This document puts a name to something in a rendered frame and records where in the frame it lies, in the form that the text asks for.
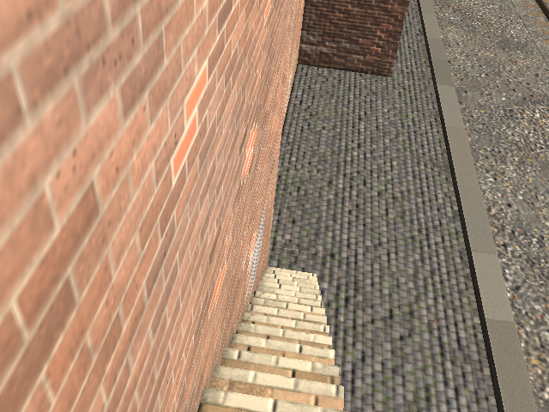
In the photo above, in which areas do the stairs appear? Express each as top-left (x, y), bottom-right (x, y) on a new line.
top-left (197, 266), bottom-right (348, 412)

